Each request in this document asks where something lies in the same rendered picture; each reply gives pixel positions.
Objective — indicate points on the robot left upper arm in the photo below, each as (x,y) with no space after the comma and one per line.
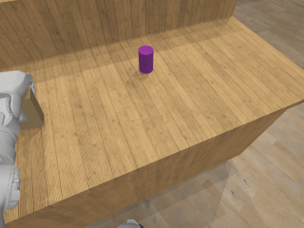
(9,189)

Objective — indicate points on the sponge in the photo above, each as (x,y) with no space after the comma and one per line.
(33,111)

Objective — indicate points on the table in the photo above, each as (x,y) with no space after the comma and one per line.
(112,135)

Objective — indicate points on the robot left forearm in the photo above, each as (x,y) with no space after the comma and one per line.
(10,112)

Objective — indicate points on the robot left shin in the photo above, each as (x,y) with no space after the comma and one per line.
(132,221)

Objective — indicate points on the robot left hand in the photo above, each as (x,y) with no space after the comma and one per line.
(18,82)

